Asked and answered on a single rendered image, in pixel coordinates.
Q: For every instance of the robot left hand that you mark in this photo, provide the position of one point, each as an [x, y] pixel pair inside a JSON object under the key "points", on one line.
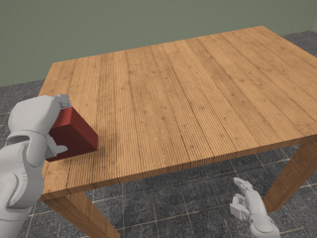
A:
{"points": [[38, 115]]}

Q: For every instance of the robot right hand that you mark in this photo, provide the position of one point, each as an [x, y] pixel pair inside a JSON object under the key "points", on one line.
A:
{"points": [[245, 206]]}

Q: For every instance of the robot left forearm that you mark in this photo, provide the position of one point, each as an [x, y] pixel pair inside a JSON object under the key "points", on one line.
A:
{"points": [[21, 179]]}

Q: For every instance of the robot right forearm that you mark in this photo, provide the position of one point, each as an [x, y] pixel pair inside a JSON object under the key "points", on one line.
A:
{"points": [[262, 226]]}

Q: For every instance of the sponge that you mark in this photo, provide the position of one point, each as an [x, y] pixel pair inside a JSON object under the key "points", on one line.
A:
{"points": [[72, 131]]}

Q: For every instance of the table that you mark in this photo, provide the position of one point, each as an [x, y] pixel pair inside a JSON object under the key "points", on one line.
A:
{"points": [[174, 106]]}

